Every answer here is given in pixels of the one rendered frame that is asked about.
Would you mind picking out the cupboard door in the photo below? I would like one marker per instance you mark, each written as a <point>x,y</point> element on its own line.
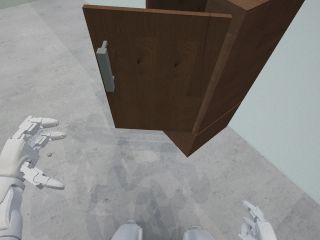
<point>162,62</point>

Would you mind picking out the right robot shin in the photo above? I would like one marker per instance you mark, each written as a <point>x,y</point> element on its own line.
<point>196,227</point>

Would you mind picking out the left robot hand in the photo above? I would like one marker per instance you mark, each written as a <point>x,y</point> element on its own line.
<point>16,152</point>

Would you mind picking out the handle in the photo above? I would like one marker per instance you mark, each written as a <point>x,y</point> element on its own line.
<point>105,67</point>

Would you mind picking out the left robot forearm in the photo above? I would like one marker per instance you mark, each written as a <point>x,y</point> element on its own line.
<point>11,221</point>

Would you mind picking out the right robot hand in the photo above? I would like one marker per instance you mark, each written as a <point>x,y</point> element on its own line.
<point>260,228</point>

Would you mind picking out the left robot thigh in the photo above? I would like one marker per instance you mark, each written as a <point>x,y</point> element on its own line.
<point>128,232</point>

